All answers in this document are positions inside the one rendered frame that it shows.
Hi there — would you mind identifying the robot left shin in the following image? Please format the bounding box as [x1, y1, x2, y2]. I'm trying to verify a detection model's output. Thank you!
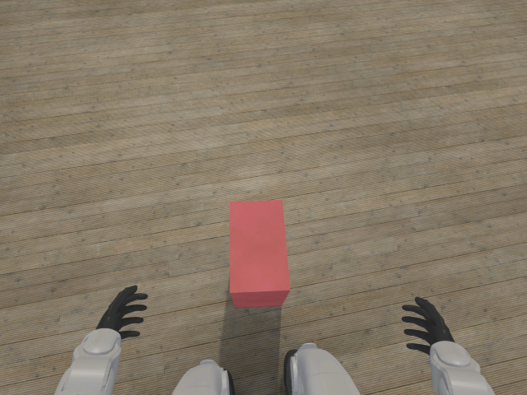
[200, 360, 218, 366]

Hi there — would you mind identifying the left robot forearm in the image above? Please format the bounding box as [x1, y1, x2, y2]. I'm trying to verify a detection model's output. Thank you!
[54, 328, 121, 395]

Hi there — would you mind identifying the robot right hand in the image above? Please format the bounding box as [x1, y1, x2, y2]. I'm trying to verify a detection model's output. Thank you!
[402, 297, 455, 355]

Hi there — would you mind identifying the right robot thigh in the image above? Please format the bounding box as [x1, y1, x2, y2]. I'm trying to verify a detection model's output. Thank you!
[291, 348, 361, 395]

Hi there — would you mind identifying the robot left hand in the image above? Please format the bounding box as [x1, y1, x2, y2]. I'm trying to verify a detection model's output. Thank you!
[96, 285, 148, 340]

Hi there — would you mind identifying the right robot forearm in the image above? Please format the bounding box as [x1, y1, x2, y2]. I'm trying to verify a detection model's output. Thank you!
[430, 341, 495, 395]

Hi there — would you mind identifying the carton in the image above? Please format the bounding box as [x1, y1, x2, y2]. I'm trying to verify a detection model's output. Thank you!
[230, 200, 291, 309]

